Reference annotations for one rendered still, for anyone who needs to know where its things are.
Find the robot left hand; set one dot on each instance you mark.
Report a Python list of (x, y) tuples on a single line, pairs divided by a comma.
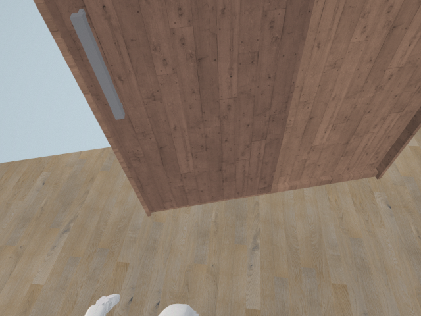
[(103, 305)]

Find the handle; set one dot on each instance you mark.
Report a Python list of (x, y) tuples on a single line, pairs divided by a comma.
[(93, 53)]

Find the wardrobe door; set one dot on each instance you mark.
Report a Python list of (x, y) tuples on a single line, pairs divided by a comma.
[(206, 87), (358, 86)]

